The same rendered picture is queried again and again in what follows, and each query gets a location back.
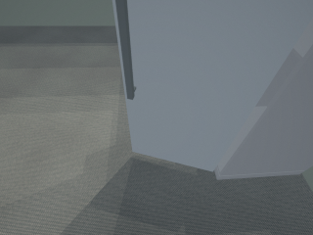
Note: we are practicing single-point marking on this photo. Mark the fridge door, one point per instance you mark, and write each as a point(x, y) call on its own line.
point(200, 67)

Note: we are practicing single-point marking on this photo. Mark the handle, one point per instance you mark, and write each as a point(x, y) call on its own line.
point(124, 35)

